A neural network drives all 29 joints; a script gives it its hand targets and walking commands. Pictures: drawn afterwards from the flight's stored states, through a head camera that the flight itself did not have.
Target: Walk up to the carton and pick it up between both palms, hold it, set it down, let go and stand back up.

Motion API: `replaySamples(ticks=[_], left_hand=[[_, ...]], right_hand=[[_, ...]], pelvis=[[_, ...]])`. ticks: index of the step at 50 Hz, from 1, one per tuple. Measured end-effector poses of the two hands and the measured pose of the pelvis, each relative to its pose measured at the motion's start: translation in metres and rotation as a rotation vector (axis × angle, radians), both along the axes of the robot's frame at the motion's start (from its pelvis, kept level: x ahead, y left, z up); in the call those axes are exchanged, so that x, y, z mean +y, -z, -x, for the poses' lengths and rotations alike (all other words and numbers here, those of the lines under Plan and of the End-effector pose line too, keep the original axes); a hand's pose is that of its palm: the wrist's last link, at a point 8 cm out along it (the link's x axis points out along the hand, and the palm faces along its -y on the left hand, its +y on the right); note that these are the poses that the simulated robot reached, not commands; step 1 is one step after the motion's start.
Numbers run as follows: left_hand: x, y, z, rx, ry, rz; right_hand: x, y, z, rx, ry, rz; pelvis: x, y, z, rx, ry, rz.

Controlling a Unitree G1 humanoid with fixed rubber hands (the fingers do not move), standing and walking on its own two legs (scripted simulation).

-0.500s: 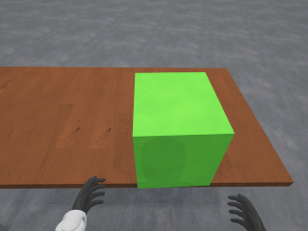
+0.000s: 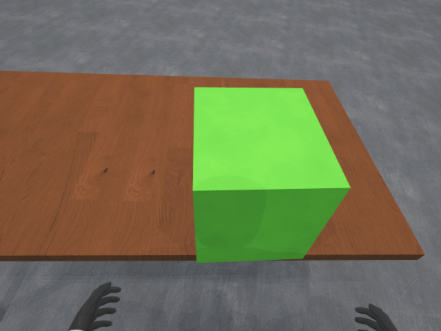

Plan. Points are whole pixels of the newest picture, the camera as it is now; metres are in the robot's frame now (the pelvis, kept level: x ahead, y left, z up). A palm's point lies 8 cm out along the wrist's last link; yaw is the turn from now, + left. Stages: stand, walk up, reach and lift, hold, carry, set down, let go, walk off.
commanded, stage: stand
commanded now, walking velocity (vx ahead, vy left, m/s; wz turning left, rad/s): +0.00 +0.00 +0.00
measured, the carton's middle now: (249, 175) +0.42 -0.02 +0.05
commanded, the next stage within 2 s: none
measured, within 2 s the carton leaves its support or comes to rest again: neither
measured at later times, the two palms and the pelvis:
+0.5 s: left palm (90, 296) +0.21 +0.28 -0.11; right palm (375, 298) +0.23 -0.27 -0.07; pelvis +0.08 +0.00 +0.00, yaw +0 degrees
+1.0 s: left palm (77, 321) +0.16 +0.29 -0.11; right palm (380, 314) +0.20 -0.27 -0.06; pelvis +0.04 +0.00 +0.00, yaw +0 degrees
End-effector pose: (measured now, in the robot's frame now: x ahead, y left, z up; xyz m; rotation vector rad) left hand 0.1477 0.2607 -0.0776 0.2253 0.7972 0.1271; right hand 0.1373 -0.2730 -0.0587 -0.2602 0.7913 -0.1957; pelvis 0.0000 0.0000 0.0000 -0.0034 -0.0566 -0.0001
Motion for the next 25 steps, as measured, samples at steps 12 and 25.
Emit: replaySamples(ticks=[12,25], left_hand=[[0.019,0.029,-0.025,0.134,-0.007,-0.03],[0.021,0.03,-0.06,0.151,-0.012,-0.039]], right_hand=[[-0.003,0.009,-0.048,0.062,0.01,0.016],[-0.002,0.007,-0.094,0.06,0.012,0.03]], pelvis=[[0.002,0.006,-0.049,0.054,0.0,0.001],[0.002,0.004,-0.077,0.091,0.0,0.001]])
